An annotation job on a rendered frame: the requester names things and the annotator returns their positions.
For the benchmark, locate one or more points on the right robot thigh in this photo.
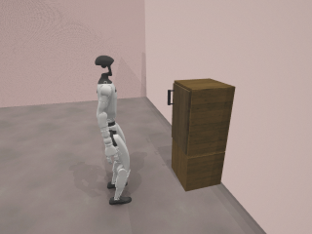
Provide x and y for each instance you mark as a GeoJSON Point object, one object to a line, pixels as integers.
{"type": "Point", "coordinates": [122, 152]}

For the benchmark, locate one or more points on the cupboard door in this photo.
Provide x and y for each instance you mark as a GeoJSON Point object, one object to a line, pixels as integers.
{"type": "Point", "coordinates": [181, 116]}

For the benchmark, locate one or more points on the robot right forearm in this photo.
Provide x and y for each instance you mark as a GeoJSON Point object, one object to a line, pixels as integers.
{"type": "Point", "coordinates": [103, 125]}

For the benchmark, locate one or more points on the robot right hand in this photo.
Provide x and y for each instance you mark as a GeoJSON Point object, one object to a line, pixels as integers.
{"type": "Point", "coordinates": [111, 151]}

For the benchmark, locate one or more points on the robot right upper arm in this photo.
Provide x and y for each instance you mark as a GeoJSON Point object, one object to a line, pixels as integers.
{"type": "Point", "coordinates": [104, 96]}

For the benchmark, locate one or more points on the left robot shin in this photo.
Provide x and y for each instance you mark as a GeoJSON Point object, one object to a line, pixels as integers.
{"type": "Point", "coordinates": [114, 170]}

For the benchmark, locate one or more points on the handle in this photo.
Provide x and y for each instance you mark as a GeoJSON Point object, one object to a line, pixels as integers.
{"type": "Point", "coordinates": [169, 97]}

